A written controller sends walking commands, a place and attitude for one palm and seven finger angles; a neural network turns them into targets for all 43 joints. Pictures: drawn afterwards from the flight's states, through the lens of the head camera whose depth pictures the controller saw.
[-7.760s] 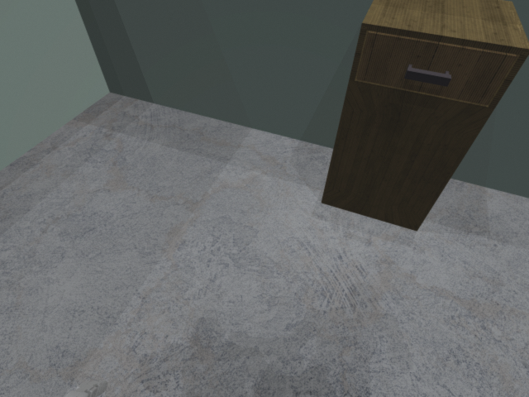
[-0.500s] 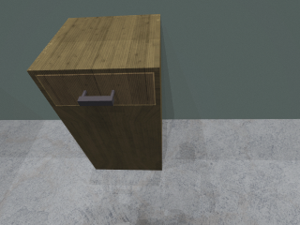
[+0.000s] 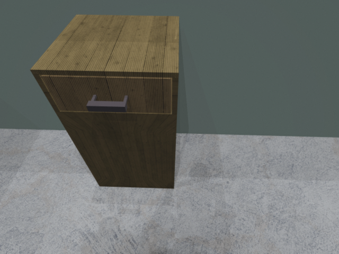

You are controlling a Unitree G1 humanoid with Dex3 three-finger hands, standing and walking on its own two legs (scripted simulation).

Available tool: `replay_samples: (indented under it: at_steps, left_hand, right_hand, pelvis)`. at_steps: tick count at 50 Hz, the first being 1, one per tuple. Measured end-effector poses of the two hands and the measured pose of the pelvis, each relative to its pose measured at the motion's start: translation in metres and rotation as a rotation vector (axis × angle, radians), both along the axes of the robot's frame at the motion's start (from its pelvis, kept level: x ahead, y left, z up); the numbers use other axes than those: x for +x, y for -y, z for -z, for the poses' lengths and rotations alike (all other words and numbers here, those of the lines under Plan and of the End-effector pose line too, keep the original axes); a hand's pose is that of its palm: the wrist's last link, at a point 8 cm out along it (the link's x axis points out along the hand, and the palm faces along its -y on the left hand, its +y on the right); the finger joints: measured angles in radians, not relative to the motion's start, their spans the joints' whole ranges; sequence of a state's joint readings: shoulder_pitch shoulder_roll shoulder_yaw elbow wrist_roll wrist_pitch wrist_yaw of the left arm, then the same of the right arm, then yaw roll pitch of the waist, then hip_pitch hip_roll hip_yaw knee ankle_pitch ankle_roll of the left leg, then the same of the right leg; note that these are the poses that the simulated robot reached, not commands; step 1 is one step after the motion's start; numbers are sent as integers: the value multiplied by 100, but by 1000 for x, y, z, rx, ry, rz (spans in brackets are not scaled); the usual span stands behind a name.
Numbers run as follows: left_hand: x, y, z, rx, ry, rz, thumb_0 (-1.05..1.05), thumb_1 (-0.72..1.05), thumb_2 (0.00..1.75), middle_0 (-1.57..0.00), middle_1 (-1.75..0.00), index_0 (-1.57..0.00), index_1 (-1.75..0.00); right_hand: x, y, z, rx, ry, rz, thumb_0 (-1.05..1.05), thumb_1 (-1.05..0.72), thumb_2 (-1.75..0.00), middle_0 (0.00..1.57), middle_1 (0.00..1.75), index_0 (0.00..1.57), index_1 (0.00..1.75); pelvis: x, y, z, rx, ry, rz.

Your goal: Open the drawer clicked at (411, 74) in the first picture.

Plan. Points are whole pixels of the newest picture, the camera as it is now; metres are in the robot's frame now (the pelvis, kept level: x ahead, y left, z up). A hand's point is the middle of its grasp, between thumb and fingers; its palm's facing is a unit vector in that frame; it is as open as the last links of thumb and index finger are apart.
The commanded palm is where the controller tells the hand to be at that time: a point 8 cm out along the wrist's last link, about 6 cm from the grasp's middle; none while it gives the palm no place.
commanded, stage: look again from close up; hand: left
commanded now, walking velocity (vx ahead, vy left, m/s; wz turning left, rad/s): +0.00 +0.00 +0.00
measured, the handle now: (108, 102) +0.58 +0.25 -0.01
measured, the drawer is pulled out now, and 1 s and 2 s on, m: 0.00 0.00 0.00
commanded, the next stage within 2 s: shuffle to correct the standing spot in 0.38 s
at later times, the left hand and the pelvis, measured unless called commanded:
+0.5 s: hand out of the picture -0.06 +0.20 -0.18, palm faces +0.05 -0.99 -0.16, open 7.3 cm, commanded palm none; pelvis -0.02 +0.04 +0.00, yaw +0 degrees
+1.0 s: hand out of the picture +0.01 +0.19 -0.19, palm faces +0.08 -0.99 -0.11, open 7.3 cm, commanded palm none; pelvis +0.05 +0.04 -0.01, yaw +0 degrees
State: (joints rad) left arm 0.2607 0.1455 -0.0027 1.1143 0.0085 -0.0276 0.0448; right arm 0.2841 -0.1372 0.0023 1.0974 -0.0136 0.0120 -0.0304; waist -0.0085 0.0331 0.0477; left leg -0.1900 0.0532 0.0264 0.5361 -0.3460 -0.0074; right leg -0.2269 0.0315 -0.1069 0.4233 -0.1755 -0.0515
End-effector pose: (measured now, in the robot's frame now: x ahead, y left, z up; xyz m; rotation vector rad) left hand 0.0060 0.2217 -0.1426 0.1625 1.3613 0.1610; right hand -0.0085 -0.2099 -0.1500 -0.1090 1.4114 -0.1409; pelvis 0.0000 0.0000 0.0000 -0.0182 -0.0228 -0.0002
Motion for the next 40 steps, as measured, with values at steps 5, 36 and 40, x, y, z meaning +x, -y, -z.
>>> replay_samples:
  at_steps: [5,36,40]
  left_hand:
    - [-23,-11,7,-24,-20,-12,0,91,90,-20,-30,-21,-30]
    - [-58,-13,11,-88,-87,-53,0,91,90,-20,-30,-20,-30]
    - [-45,-10,12,-89,-82,-60,0,91,90,-20,-30,-20,-30]
  right_hand:
    - [-4,-10,0,-20,66,-9,0,-92,-90,20,30,20,30]
    - [-26,-37,1,-6,0,-13,0,-91,-90,20,30,20,30]
    - [-17,-33,4,-6,-10,-5,0,-91,-90,20,30,20,30]
  pelvis:
    - [-10,-16,5,3,17,-7]
    - [-3,-38,6,21,0,5]
    - [12,-34,9,19,-5,5]
